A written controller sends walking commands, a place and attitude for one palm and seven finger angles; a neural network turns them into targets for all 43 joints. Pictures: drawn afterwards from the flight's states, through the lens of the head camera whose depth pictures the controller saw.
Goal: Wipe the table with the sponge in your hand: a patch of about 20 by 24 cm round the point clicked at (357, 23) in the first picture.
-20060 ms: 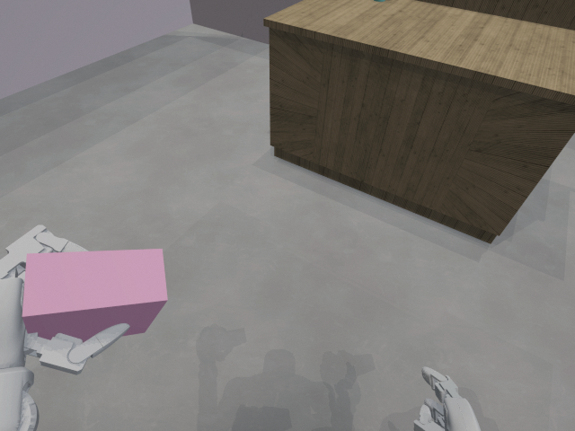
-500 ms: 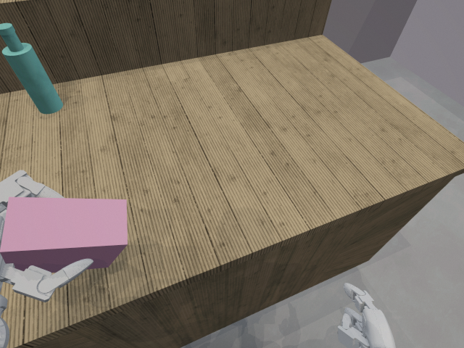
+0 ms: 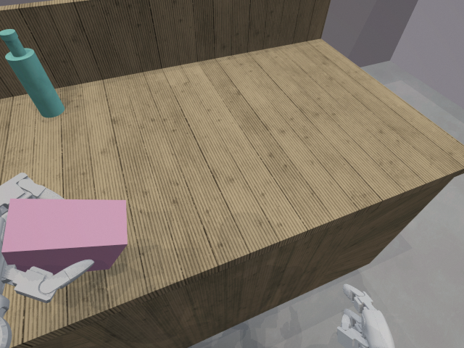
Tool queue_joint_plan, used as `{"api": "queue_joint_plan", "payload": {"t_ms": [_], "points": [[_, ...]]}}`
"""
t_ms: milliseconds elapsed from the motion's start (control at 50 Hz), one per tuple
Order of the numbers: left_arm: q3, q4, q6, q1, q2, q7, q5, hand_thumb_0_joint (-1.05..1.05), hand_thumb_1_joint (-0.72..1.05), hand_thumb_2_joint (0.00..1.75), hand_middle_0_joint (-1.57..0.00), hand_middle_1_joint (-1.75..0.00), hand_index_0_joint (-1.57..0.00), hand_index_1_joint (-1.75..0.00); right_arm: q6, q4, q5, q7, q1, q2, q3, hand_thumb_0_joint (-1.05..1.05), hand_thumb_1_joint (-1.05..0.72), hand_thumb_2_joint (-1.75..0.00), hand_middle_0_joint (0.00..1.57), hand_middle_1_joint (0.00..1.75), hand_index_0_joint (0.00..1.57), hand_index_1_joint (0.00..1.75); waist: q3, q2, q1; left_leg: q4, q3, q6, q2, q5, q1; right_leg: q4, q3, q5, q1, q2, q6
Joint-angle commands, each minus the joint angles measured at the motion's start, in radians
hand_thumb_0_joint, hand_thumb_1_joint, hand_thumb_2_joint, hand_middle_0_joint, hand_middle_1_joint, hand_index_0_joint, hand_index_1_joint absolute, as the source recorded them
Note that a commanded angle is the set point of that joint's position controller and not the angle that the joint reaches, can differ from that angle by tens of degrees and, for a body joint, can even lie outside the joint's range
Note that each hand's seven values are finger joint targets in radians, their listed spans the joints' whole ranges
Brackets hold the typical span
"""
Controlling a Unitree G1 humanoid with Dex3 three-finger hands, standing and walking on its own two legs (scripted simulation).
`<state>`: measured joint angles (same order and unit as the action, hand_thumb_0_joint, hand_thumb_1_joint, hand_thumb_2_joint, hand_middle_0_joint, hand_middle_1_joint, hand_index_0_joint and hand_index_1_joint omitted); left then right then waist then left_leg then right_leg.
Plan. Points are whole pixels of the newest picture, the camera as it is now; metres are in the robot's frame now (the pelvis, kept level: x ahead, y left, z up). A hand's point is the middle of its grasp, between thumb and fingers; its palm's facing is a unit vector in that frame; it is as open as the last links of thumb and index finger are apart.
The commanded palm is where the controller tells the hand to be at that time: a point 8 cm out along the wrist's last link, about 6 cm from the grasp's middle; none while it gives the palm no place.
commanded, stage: shuffle to correct the standing spot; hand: left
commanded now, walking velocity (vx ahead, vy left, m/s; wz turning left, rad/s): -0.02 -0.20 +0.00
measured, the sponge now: (85, 239) +0.23 +0.21 +0.14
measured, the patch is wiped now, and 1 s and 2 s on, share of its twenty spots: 0.00 0.00 0.00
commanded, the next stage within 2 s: come to a stop and stand still in 0.64 s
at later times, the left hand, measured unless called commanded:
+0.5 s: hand (48, 240) +0.21 +0.24 +0.16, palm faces +0.33 -0.85 -0.41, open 9.9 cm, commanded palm +0.16 +0.28 +0.18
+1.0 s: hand (59, 224) +0.24 +0.24 +0.16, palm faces +0.31 -0.83 -0.47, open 9.9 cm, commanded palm +0.16 +0.28 +0.18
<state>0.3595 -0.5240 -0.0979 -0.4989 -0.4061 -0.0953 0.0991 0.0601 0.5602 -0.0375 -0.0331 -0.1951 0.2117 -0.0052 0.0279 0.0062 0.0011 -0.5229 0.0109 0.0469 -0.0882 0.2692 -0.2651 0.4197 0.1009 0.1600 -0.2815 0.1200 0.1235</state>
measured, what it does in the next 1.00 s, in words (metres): stands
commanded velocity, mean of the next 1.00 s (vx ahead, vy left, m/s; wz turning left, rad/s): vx -0.01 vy -0.14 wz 0.00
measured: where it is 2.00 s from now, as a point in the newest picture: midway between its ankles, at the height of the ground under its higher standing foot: outside the picture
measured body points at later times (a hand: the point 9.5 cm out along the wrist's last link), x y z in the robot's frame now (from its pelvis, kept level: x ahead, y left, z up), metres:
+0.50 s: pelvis +0.00 +0.00 +0.00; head +0.02 +0.00 +0.45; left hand +0.19 +0.29 +0.18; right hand +0.17 -0.23 -0.08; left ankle +0.00 +0.16 -0.73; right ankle +0.04 -0.03 -0.73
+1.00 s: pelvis +0.00 +0.00 -0.01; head +0.04 -0.01 +0.44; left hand +0.21 +0.28 +0.18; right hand +0.16 -0.24 -0.10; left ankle +0.00 +0.15 -0.72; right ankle +0.04 -0.03 -0.73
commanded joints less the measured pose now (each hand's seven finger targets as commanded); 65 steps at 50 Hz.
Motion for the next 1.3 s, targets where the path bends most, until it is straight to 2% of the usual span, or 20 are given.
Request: {"api": "queue_joint_plan", "payload": {"t_ms": [0, 160, 440, 560, 740, 760, 780, 800, 820, 840, 860, 880, 920, 940, 980, 1020, 1060, 1160, 1220, 1280], "points": [[0.130, -0.212, -0.073, 0.068, -0.169, -0.028, 0.004, 0.00, 0.10, 1.30, -1.20, -1.60, -1.20, -1.60, 0.052, -0.160, 0.003, -0.011, 0.080, 0.121, 0.051, 0.00, -0.90, -0.90, 0.20, 0.30, 0.20, 0.30, -0.144, 0.005, 0.000, 0.027, -0.050, -0.074, -0.040, 0.020, 0.038, -0.149, -0.236, 0.021, 0.040, -0.227, -0.132], [0.135, -0.227, -0.078, 0.070, -0.174, -0.028, 0.002, 0.00, 0.10, 1.30, -1.20, -1.60, -1.20, -1.60, 0.053, -0.163, 0.007, -0.014, 0.095, 0.122, 0.050, 0.00, -0.90, -0.90, 0.20, 0.30, 0.20, 0.30, -0.148, 0.077, -0.002, 0.090, -0.076, -0.081, -0.073, -0.024, 0.014, -0.097, -0.192, -0.050, 0.092, -0.194, -0.139], [0.119, -0.220, -0.075, 0.091, -0.164, -0.026, 0.008, 0.00, 0.10, 1.30, -1.20, -1.60, -1.20, -1.60, 0.050, -0.155, 0.006, -0.012, 0.091, 0.118, 0.041, 0.00, -0.90, -0.90, 0.20, 0.30, 0.20, 0.30, -0.132, 0.032, 0.005, 0.049, -0.058, -0.079, -0.042, 0.045, 0.044, -0.150, -0.215, 0.069, 0.007, -0.216, -0.119], [0.119, -0.239, -0.076, 0.106, -0.169, -0.028, -0.001, 0.00, 0.10, 1.30, -1.20, -1.60, -1.20, -1.60, 0.053, -0.163, 0.006, -0.013, 0.102, 0.120, 0.043, 0.00, -0.90, -0.90, 0.20, 0.30, 0.20, 0.30, -0.133, 0.094, -0.001, 0.105, -0.086, -0.086, -0.069, 0.041, 0.016, -0.114, -0.194, 0.042, 0.051, -0.186, -0.134], [0.124, -0.200, -0.068, 0.053, -0.162, -0.022, 0.004, 0.00, 0.10, 1.30, -1.20, -1.60, -1.20, -1.60, 0.051, -0.163, 0.004, -0.010, 0.094, 0.119, 0.044, 0.00, -0.90, -0.90, 0.20, 0.30, 0.20, 0.30, -0.158, 0.049, -0.001, 0.058, -0.063, -0.078, -0.057, -0.047, 0.025, -0.090, -0.193, -0.104, 0.097, -0.196, -0.123], [0.668, -0.334, -0.170, 1.039, -0.908, 0.008, -0.147, 0.00, 0.10, 1.30, -1.20, -1.60, -1.20, -1.60, 0.138, -0.004, 0.042, -0.025, -0.218, 0.139, 0.106, 0.00, -0.90, -0.90, 0.20, 0.30, 0.20, 0.30, -0.021, -0.157, 0.011, 0.074, 0.168, -0.059, 0.003, -0.033, -0.004, -0.145, -0.116, -0.115, 0.035, -0.115, -0.347], [0.300, 0.182, -0.132, 0.558, -0.343, 0.058, -0.049, 0.00, 0.10, 1.30, -1.20, -1.60, -1.20, -1.60, 0.144, -0.071, 0.039, -0.021, -0.060, 0.093, 0.098, 0.00, -0.90, -0.90, 0.20, 0.30, 0.20, 0.30, -0.167, -0.071, -0.001, 0.073, 0.095, -0.090, 0.036, -0.118, 0.032, -0.021, -0.125, -0.197, 0.085, -0.151, -0.268], [0.201, 0.236, -0.124, 0.307, -0.232, 0.076, -0.034, 0.00, 0.10, 1.30, -1.20, -1.60, -1.20, -1.60, 0.159, -0.137, 0.015, -0.011, -0.033, 0.140, 0.105, 0.00, -0.90, -0.90, 0.20, 0.30, 0.20, 0.30, -0.107, 0.057, -0.055, 0.045, 0.082, -0.075, 0.013, -0.113, 0.020, 0.017, -0.220, -0.243, 0.087, -0.159, -0.254], [0.083, 0.131, -0.132, 0.225, -0.103, 0.083, 0.002, 0.00, 0.10, 1.30, -1.20, -1.60, -1.20, -1.60, 0.162, -0.143, 0.001, 0.012, 0.004, 0.142, 0.096, 0.00, -0.90, -0.90, 0.20, 0.30, 0.20, 0.30, -0.154, 0.247, -0.038, 0.081, 0.060, -0.103, -0.043, -0.093, 0.063, 0.148, -0.179, -0.225, 0.083, -0.164, -0.220], [0.097, -0.012, -0.150, 0.225, -0.139, 0.072, -0.009, 0.00, 0.10, 1.30, -1.20, -1.60, -1.20, -1.60, 0.152, -0.174, 0.011, 0.022, -0.005, 0.147, 0.088, 0.00, -0.90, -0.90, 0.20, 0.30, 0.20, 0.30, -0.168, 0.294, -0.043, 0.095, -0.012, -0.132, -0.091, -0.092, -0.070, 0.239, -0.152, -0.136, 0.174, -0.170, -0.203], [0.080, -0.080, -0.156, 0.189, -0.124, 0.063, -0.014, 0.00, 0.10, 1.30, -1.20, -1.60, -1.20, -1.60, 0.153, -0.188, 0.004, 0.035, 0.026, 0.129, 0.076, 0.00, -0.90, -0.90, 0.20, 0.30, 0.20, 0.30, -0.141, 0.230, -0.061, 0.069, 0.003, -0.130, -0.080, -0.077, -0.148, 0.220, -0.154, -0.092, 0.222, -0.170, -0.192], [0.088, -0.116, -0.160, 0.139, -0.131, 0.052, -0.019, 0.00, 0.10, 1.30, -1.20, -1.60, -1.20, -1.60, 0.158, -0.195, 0.000, 0.043, 0.029, 0.118, 0.071, 0.00, -0.90, -0.90, 0.20, 0.30, 0.20, 0.30, -0.146, 0.101, -0.068, 0.004, 0.037, -0.108, -0.029, -0.032, -0.181, 0.143, -0.183, -0.082, 0.257, -0.184, -0.186], [0.141, -0.151, -0.166, 0.036, -0.176, 0.015, -0.017, 0.00, 0.10, 1.30, -1.20, -1.60, -1.20, -1.60, 0.166, -0.184, -0.012, 0.051, 0.039, 0.094, 0.054, 0.00, -0.90, -0.90, 0.20, 0.30, 0.20, 0.30, -0.178, -0.205, -0.064, -0.211, 0.064, -0.072, 0.117, 0.120, -0.128, -0.126, -0.369, -0.016, 0.180, -0.278, -0.169], [0.160, -0.172, -0.176, 0.040, -0.176, 0.006, -0.011, 0.00, 0.10, 1.30, -1.20, -1.60, -1.20, -1.60, 0.164, -0.177, -0.003, 0.045, 0.016, 0.093, 0.053, 0.00, -0.90, -0.90, 0.20, 0.30, 0.20, 0.30, -0.169, -0.306, -0.058, -0.301, 0.030, -0.070, 0.117, 0.150, -0.154, -0.188, -0.417, -0.026, 0.190, -0.333, -0.168], [0.230, -0.201, -0.209, 0.095, -0.226, -0.018, -0.009, 0.00, 0.10, 1.30, -1.20, -1.60, -1.20, -1.60, 0.178, -0.146, 0.010, 0.027, 0.026, 0.097, 0.049, 0.00, -0.90, -0.90, 0.20, 0.30, 0.20, 0.30, -0.177, -0.219, -0.043, -0.381, -0.020, -0.058, 0.096, 0.112, -0.171, -0.181, -0.403, -0.139, 0.201, -0.354, -0.170], [0.273, -0.227, -0.216, 0.137, -0.263, -0.046, -0.022, 0.00, 0.10, 1.30, -1.20, -1.60, -1.20, -1.60, 0.176, -0.126, 0.012, 0.012, 0.072, 0.093, 0.035, 0.00, -0.90, -0.90, 0.20, 0.30, 0.20, 0.30, -0.204, -0.082, -0.041, -0.264, -0.037, -0.060, 0.076, 0.142, -0.112, -0.144, -0.413, -0.180, 0.171, -0.380, -0.054], [0.213, -0.175, -0.214, 0.130, -0.188, -0.055, -0.023, 0.00, 0.10, 1.30, -1.20, -1.60, -1.20, -1.60, 0.174, -0.109, 0.027, -0.004, 0.047, 0.077, 0.028, 0.00, -0.90, -0.90, 0.20, 0.30, 0.20, 0.30, -0.192, 0.024, -0.029, -0.059, -0.006, -0.070, 0.098, 0.059, -0.021, -0.139, -0.331, -0.136, 0.166, -0.330, -0.057], [0.108, -0.120, -0.210, 0.171, -0.119, -0.033, -0.035, 0.00, 0.10, 1.30, -1.20, -1.60, -1.20, -1.60, 0.175, -0.114, 0.008, -0.005, 0.053, 0.128, 0.051, 0.00, -0.90, -0.90, 0.20, 0.30, 0.20, 0.30, -0.150, -0.008, -0.047, 0.119, -0.069, -0.109, 0.007, -0.100, 0.103, -0.145, -0.276, 0.063, 0.117, -0.221, -0.191], [0.080, -0.158, -0.198, 0.198, -0.106, -0.029, -0.054, 0.00, 0.10, 1.30, -1.20, -1.60, -1.20, -1.60, 0.171, -0.118, 0.010, -0.001, 0.104, 0.114, 0.031, 0.00, -0.90, -0.90, 0.20, 0.30, 0.20, 0.30, -0.107, 0.134, -0.033, 0.192, -0.114, -0.111, -0.019, -0.057, 0.022, -0.057, -0.219, 0.000, 0.150, -0.191, -0.143], [0.074, -0.139, -0.190, 0.198, -0.112, -0.023, -0.062, 0.00, 0.10, 1.30, -1.20, -1.60, -1.20, -1.60, 0.164, -0.132, 0.018, 0.002, 0.071, 0.114, 0.030, 0.00, -0.90, -0.90, 0.20, 0.30, 0.20, 0.30, -0.086, 0.061, -0.034, 0.225, -0.141, -0.108, -0.024, 0.007, -0.071, -0.043, -0.198, 0.027, 0.204, -0.181, -0.125]]}}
